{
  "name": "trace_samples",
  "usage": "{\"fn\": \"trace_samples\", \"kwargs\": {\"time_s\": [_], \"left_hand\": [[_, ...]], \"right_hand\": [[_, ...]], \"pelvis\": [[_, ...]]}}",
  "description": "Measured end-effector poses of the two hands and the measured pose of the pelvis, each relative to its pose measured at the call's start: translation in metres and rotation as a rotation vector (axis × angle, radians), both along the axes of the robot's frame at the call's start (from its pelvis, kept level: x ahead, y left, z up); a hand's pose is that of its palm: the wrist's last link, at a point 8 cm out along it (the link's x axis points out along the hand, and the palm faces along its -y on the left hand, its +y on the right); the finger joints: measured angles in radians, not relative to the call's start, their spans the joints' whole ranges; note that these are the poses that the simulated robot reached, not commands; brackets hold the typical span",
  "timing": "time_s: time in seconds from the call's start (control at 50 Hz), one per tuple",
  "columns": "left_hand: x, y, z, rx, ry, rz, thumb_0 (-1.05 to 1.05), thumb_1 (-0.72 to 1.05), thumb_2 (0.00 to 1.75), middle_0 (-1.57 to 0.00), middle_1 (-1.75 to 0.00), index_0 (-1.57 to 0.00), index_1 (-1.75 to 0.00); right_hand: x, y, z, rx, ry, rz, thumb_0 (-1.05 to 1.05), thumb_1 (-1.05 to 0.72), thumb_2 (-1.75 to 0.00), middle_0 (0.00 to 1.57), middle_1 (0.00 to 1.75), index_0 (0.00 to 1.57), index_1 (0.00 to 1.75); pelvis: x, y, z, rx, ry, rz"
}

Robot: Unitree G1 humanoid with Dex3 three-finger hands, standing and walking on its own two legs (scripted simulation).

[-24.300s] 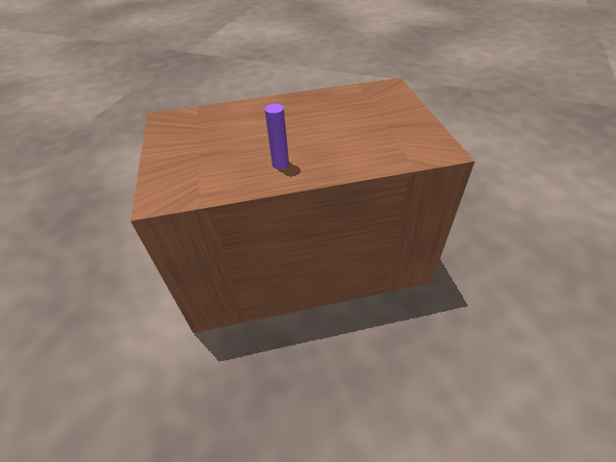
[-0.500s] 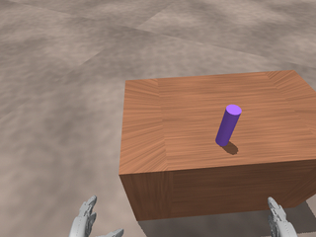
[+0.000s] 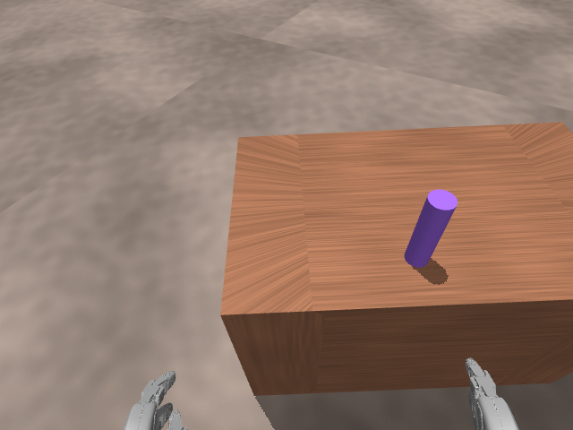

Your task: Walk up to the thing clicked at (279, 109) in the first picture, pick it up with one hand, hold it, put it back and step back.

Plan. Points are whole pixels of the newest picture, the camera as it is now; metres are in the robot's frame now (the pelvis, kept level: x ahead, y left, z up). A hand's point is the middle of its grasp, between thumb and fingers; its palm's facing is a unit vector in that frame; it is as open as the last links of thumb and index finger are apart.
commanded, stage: home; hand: right
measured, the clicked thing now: (428, 231) +0.48 -0.23 -0.05
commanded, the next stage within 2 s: none
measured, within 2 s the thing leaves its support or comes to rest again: neither
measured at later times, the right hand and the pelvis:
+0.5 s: hand out of the picture +0.08 -0.26 -0.12, palm faces -0.04 +0.92 -0.38, open 17.4 cm; pelvis +0.00 -0.01 +0.03, yaw +0 degrees
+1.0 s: hand out of the picture +0.04 -0.26 -0.11, palm faces -0.04 +0.93 -0.37, open 17.3 cm; pelvis -0.01 +0.00 +0.04, yaw +0 degrees
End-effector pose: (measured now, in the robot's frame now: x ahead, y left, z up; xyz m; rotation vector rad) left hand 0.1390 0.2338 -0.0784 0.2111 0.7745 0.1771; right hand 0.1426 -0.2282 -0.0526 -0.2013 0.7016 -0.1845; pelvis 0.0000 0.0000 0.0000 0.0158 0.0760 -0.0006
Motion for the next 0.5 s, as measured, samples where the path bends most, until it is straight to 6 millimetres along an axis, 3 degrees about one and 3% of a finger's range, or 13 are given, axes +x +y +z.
{"fn": "trace_samples", "kwargs": {"time_s": [0.08, 0.16, 0.3, 0.5], "left_hand": [[-0.004, 0.007, -0.011, 0.045, 0.093, -0.079, 0.01, 0.89, 0.90, -0.20, -0.30, -0.20, -0.30], [-0.014, 0.025, -0.018, 0.059, 0.178, -0.072, 0.01, 0.89, 0.90, -0.20, -0.30, -0.21, -0.30], [-0.042, 0.053, -0.016, 0.084, 0.277, -0.010, 0.01, 0.90, 0.90, -0.20, -0.30, -0.20, -0.30], [-0.082, 0.055, -0.012, 0.077, 0.413, 0.028, 0.00, 0.90, 0.90, -0.20, -0.30, -0.20, -0.30]], "right_hand": [[-0.001, -0.004, -0.014, -0.044, 0.069, 0.085, 0.00, 0.55, -0.05, 0.05, 0.05, 0.06, 0.05], [-0.012, -0.026, -0.025, -0.089, 0.180, 0.102, 0.00, 0.55, -0.05, 0.06, 0.05, 0.06, 0.05], [-0.037, -0.061, -0.025, -0.141, 0.297, 0.048, 0.00, 0.53, -0.06, 0.06, 0.05, 0.06, 0.06], [-0.066, -0.076, -0.024, -0.133, 0.421, 0.009, 0.00, 0.54, -0.05, 0.06, 0.05, 0.06, 0.06]], "pelvis": [[0.000, 0.000, 0.000, -0.005, -0.018, -0.004], [0.003, 0.000, 0.002, -0.011, -0.045, -0.004], [0.005, -0.002, 0.011, -0.017, -0.081, -0.006], [-0.002, -0.008, 0.027, -0.021, -0.119, -0.001]]}}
